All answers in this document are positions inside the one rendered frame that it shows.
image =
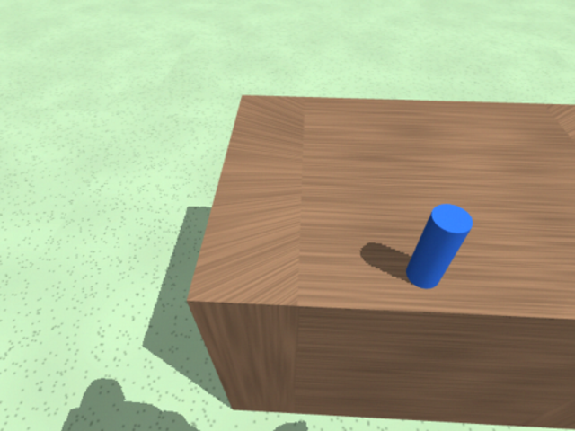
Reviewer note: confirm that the can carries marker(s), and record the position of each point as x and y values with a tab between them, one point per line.
444	233

